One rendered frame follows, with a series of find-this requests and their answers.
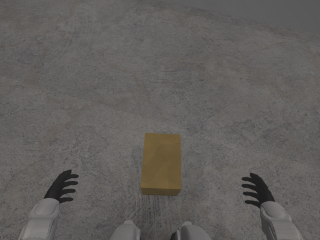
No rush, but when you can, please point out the robot left thigh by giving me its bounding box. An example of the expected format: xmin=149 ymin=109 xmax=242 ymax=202
xmin=109 ymin=224 xmax=141 ymax=240

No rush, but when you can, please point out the robot left shin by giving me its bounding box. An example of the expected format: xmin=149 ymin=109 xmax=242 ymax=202
xmin=123 ymin=220 xmax=134 ymax=225

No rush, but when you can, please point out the robot right forearm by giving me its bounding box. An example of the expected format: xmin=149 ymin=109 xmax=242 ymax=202
xmin=260 ymin=201 xmax=304 ymax=240

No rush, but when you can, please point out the robot left hand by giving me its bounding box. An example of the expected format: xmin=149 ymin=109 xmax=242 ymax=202
xmin=43 ymin=169 xmax=79 ymax=204

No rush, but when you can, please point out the robot right hand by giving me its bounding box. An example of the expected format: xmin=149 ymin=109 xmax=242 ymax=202
xmin=241 ymin=173 xmax=275 ymax=209

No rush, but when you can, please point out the robot left forearm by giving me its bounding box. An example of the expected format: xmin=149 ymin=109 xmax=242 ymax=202
xmin=16 ymin=198 xmax=60 ymax=240

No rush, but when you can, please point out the carton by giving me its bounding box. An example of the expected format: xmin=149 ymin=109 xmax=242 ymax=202
xmin=140 ymin=133 xmax=182 ymax=196

